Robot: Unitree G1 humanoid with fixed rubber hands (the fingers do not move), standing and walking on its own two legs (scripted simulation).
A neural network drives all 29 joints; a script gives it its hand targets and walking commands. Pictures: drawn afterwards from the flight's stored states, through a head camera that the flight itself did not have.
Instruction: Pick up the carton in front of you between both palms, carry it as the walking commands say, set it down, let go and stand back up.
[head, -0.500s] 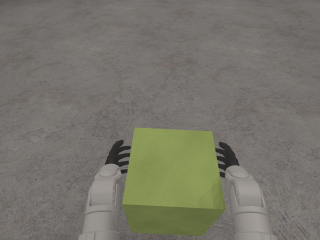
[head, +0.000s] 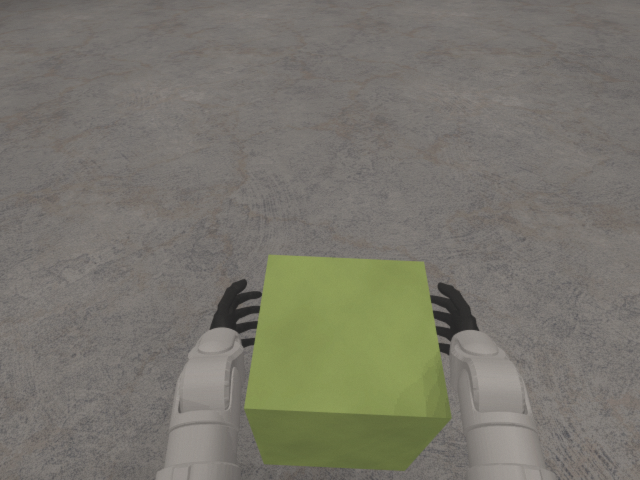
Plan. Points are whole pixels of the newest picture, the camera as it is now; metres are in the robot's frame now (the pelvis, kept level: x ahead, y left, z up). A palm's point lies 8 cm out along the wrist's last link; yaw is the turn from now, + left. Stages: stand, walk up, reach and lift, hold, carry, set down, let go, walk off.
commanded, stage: carry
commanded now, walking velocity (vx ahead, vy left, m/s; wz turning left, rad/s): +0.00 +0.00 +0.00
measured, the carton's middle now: (340, 368) +0.30 +0.00 -0.03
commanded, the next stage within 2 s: hold in 0.80 s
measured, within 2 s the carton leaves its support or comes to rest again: neither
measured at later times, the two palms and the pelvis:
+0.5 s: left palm (229, 342) +0.28 +0.14 +0.05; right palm (468, 347) +0.28 -0.15 +0.04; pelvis -0.01 +0.00 +0.00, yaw +0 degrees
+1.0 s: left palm (235, 344) +0.28 +0.13 +0.06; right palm (484, 362) +0.26 -0.17 +0.05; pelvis -0.02 +0.00 +0.01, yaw -4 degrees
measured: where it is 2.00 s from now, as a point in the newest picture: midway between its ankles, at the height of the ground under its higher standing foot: outside the picture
